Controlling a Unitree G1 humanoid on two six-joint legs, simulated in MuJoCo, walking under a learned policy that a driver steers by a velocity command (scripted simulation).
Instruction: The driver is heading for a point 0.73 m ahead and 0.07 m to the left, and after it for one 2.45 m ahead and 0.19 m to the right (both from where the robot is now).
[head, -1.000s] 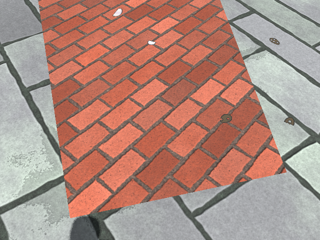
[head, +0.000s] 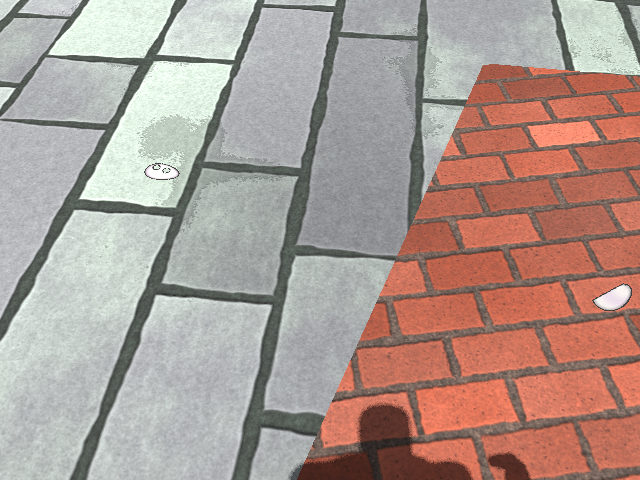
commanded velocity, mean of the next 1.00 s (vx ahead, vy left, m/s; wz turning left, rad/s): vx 0.87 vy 0.00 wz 0.22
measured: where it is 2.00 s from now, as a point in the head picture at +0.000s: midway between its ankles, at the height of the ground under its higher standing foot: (346, 194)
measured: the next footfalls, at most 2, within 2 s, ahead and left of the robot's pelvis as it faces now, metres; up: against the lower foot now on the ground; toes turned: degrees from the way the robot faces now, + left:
left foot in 0.22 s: +0.38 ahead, +0.07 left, +0.00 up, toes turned +16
right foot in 0.64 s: +0.85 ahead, +0.06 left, +0.00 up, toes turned +21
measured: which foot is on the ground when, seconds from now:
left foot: up 0.00-0.20, down 0.22-0.66, up 0.68-1.00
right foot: down 0.00-0.22, up 0.24-0.62, down 0.64-1.00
